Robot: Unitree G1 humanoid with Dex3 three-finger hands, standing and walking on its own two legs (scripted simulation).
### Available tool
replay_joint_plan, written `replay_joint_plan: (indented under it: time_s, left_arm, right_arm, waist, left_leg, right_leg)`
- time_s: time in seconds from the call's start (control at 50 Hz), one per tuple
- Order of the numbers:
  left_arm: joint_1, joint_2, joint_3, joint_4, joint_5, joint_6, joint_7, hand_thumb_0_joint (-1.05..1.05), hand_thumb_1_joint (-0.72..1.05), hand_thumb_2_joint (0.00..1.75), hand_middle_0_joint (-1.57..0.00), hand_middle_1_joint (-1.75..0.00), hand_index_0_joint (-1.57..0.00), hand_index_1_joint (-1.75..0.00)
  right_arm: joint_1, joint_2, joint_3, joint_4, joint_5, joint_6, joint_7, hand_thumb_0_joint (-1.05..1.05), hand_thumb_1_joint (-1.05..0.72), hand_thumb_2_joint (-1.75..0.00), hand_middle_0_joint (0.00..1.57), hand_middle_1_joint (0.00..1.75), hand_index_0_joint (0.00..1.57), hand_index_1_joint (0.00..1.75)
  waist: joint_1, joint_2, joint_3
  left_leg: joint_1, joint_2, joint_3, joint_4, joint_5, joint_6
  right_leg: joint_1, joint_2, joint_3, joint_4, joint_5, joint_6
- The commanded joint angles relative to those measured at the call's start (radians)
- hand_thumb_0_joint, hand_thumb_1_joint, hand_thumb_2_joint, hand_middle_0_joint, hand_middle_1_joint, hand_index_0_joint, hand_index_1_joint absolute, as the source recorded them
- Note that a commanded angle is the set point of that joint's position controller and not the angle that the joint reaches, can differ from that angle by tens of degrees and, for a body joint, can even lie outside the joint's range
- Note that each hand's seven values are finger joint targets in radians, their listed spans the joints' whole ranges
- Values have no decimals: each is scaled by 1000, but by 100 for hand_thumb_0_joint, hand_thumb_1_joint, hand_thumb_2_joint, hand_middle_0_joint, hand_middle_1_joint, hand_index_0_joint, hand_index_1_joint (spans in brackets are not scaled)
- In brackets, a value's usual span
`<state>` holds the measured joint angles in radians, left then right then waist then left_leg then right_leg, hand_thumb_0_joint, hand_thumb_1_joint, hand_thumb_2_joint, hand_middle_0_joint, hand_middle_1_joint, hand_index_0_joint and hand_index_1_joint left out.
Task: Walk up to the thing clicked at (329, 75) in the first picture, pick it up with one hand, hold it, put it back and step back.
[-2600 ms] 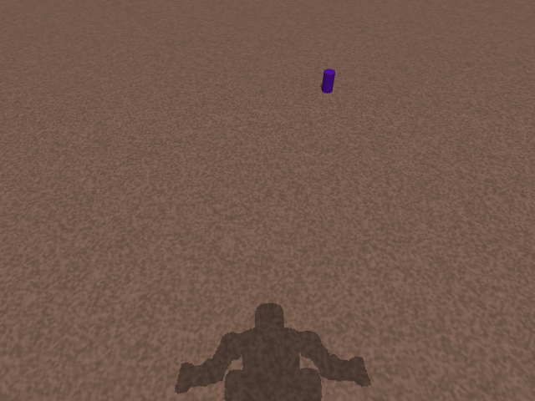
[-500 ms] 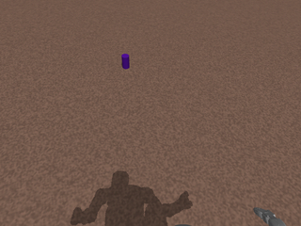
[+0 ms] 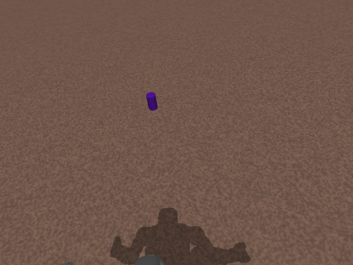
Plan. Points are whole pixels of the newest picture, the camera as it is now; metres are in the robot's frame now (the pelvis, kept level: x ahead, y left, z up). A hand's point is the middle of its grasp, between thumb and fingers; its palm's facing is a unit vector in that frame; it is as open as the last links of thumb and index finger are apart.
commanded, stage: walk up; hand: left
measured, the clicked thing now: (152, 101) +1.45 +0.28 -0.70
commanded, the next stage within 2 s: none
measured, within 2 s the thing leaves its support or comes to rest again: neither
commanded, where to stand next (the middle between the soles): +1.08 +0.07 m, yaw +0 degrees
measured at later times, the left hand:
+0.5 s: hand (80, 202) +0.33 +0.34 -0.15, palm faces -0.08 -0.94 -0.33, open 7.4 cm
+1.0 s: hand (102, 143) +0.54 +0.30 -0.12, palm faces +0.00 -0.92 -0.39, open 7.4 cm
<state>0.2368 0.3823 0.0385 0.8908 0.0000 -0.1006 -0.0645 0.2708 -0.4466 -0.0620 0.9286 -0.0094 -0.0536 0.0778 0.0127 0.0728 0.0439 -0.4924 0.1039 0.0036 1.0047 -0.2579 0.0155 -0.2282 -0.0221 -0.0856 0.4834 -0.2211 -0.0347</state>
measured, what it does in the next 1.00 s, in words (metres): walks ahead: left foot, then right foot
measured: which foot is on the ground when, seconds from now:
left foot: up 0.00-0.20, down 0.22-0.72, up 0.74-1.00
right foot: down 0.00-0.24, up 0.26-0.68, down 0.70-1.00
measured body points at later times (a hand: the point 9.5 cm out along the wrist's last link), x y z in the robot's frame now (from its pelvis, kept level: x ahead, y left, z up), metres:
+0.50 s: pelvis +0.26 +0.06 +0.00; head +0.28 +0.08 +0.45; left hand +0.34 +0.39 -0.12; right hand +0.33 -0.26 -0.09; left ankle +0.26 +0.16 -0.74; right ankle +0.35 -0.09 -0.69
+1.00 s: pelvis +0.48 +0.03 +0.00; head +0.49 +0.01 +0.45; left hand +0.54 +0.35 -0.09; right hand +0.55 -0.30 -0.12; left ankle +0.59 +0.19 -0.69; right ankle +0.49 -0.08 -0.74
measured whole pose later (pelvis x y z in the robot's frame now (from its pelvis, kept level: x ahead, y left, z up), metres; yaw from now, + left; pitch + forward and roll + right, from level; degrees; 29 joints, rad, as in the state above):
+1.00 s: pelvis +0.48 +0.03 +0.00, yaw +1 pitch -2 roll +0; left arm 0.28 0.39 0.05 0.88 0.01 -0.09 -0.05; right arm 0.28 -0.44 -0.07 0.92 -0.02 -0.03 0.08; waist 0.02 0.05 0.05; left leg -0.52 0.11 0.01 0.80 -0.23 -0.01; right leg -0.17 -0.03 -0.12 0.44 -0.24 -0.04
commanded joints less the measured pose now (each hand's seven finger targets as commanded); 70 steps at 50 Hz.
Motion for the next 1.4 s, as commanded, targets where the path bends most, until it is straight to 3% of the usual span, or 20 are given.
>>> replay_joint_plan:
  time_s: [0.0,0.12,0.18,0.2,0.22,0.24,0.34,0.46,0.58,0.64,0.66,0.7,0.74,0.82,1.0,1.1,1.12,1.16,1.26,1.38]
  left_arm:
    - [5,318,98,-73,2,-32,21,0,90,90,-20,-30,-20,-30]
    - [39,327,94,-60,5,-24,18,0,90,90,-20,-30,-20,-30]
    - [21,305,79,-66,16,-14,23,0,90,90,-20,-30,-20,-30]
    - [75,238,53,-66,11,-9,26,0,90,90,-20,-30,-20,-30]
    - [114,155,29,-81,-6,-7,26,0,90,90,-20,-30,-20,-30]
    - [98,268,47,-67,-6,-2,44,0,90,90,-20,-30,-20,-30]
    - [135,271,51,15,-10,11,27,0,90,90,-20,-30,-20,-30]
    - [-13,229,54,-36,10,29,-11,0,90,90,-20,-30,-20,-30]
    - [-100,200,66,-50,8,23,-19,0,90,90,-20,-30,-20,-30]
    - [-2,224,82,-20,10,13,-4,0,90,90,-20,-30,-20,-30]
    - [87,264,100,2,14,4,7,0,90,90,-20,-30,-20,-30]
    - [205,410,132,-4,3,-3,28,0,90,90,-20,-30,-20,-30]
    - [94,352,113,-37,-16,1,34,0,90,90,-20,-30,-20,-30]
    - [-9,283,86,-68,-3,-9,34,0,90,90,-20,-30,-20,-30]
    - [53,302,98,-78,9,-12,22,0,90,90,-20,-30,-20,-30]
    - [8,302,82,-83,15,1,23,0,90,90,-20,-30,-20,-30]
    - [47,253,61,-83,19,2,25,0,90,90,-20,-30,-20,-30]
    - [115,211,46,-80,-4,12,37,0,90,90,-20,-30,-20,-30]
    - [141,258,52,-2,-12,31,32,0,90,90,-20,-30,-20,-30]
    - [29,228,57,-34,10,44,-1,0,90,90,-20,-30,-20,-30]
  right_arm:
    - [-30,-179,-61,-76,-11,-18,11,0,-90,-90,20,30,20,30]
    - [-139,-149,-65,-98,-11,-34,26,0,-90,-90,20,30,20,30]
    - [54,-201,-93,-40,-11,-41,11,0,-90,-90,20,30,20,30]
    - [194,-268,-117,-4,-26,-48,-6,0,-90,-90,20,30,20,30]
    - [222,-348,-133,-32,-30,-56,-23,0,-90,-90,20,30,20,30]
    - [177,-376,-137,-61,14,-54,-26,0,-90,-90,20,30,20,30]
    - [14,-216,-70,-98,22,-60,-40,0,-90,-90,20,30,20,30]
    - [21,-236,-72,-115,12,-70,-36,0,-90,-90,20,30,20,30]
    - [28,-234,-73,-119,9,-57,-36,0,-90,-90,20,30,20,30]
    - [24,-216,-65,-135,8,-48,-47,0,-90,-90,20,30,20,30]
    - [54,-169,-46,-136,6,-48,-45,0,-90,-90,20,30,20,30]
    - [93,-165,-33,-146,17,-43,-48,0,-90,-90,20,30,20,30]
    - [52,-206,-44,-104,19,-31,-55,0,-90,-90,20,30,20,30]
    - [118,-179,-48,-50,5,-13,-28,0,-90,-90,20,30,20,30]
    - [-60,-143,-56,-92,-17,-18,8,0,-90,-90,20,30,20,30]
    - [37,-175,-74,-59,-16,-34,-3,0,-90,-90,20,30,20,30]
    - [143,-213,-88,-28,-14,-43,-17,0,-90,-90,20,30,20,30]
    - [199,-364,-120,-68,-4,-53,-39,0,-90,-90,20,30,20,30]
    - [43,-227,-66,-97,15,-53,-52,0,-90,-90,20,30,20,30]
    - [53,-238,-76,-118,5,-58,-47,0,-90,-90,20,30,20,30]
  waist:
    - [18,-193,26]
    - [29,-172,16]
    - [-88,-39,-75]
    - [-141,147,-163]
    - [-130,327,-185]
    - [-127,141,-194]
    - [-24,59,-44]
    - [-36,54,33]
    - [-37,38,5]
    - [32,-42,-42]
    - [70,-153,-100]
    - [108,-352,-169]
    - [73,-162,-63]
    - [-12,-225,14]
    - [37,-192,26]
    - [-55,-112,-1]
    - [-102,14,-76]
    - [-113,226,-123]
    - [-16,75,-5]
    - [-49,70,43]
  left_leg:
    - [-105,45,-6,-178,57,-30]
    - [102,7,64,-397,167,-6]
    - [429,-48,83,-463,69,37]
    - [621,34,-59,-536,-103,92]
    - [745,289,-537,-665,-245,163]
    - [661,363,-686,-769,-292,229]
    - [383,196,-160,-744,138,173]
    - [365,178,-62,-808,112,213]
    - [356,138,12,-709,220,157]
    - [294,119,30,-489,291,122]
    - [203,49,86,-270,269,95]
    - [-161,-134,54,160,-256,30]
    - [-144,-47,-89,225,-161,34]
    - [-38,-2,-49,44,-24,9]
    - [11,5,41,-378,124,-23]
    - [313,-45,91,-448,45,13]
    - [489,-53,48,-510,-44,44]
    - [635,350,-676,-786,-225,214]
    - [357,182,-163,-730,126,165]
    - [371,160,-80,-799,21,200]
  right_leg:
    - [14,-242,218,-324,-240,-185]
    - [-10,-221,116,-240,-83,-153]
    - [-83,-177,55,86,150,-106]
    - [-212,-97,-12,414,124,-63]
    - [-472,55,28,676,-306,-9]
    - [-490,28,146,747,-298,-26]
    - [-357,-93,160,612,-76,8]
    - [-376,-126,76,339,27,38]
    - [-175,-55,4,119,138,5]
    - [53,-15,-1,64,73,-18]
    - [229,-30,40,9,-10,-44]
    - [440,-435,752,-229,-198,-208]
    - [249,-383,558,-230,-170,-217]
    - [16,-232,242,-275,-114,-159]
    - [23,-218,128,-260,-193,-160]
    - [-110,-213,85,-59,-114,-128]
    - [-151,-156,25,197,75,-96]
    - [-487,56,35,662,-313,-12]
    - [-355,-87,153,588,-93,4]
    - [-375,-105,94,350,21,42]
